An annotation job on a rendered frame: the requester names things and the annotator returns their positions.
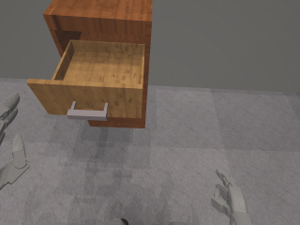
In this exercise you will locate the left robot hand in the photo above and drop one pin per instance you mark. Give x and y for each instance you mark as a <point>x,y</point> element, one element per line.
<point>10,172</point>

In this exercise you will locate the handle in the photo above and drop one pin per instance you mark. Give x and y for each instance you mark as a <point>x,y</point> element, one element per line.
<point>73,114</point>

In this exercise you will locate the right robot hand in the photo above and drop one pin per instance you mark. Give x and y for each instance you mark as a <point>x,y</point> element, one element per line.
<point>232,200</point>

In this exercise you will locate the right robot forearm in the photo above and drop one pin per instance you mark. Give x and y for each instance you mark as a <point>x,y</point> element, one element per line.
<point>241,218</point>

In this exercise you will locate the cabinet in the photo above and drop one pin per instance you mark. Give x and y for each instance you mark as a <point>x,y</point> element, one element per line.
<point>119,21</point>

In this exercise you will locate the drawer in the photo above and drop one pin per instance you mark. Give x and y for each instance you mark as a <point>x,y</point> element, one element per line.
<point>93,73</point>

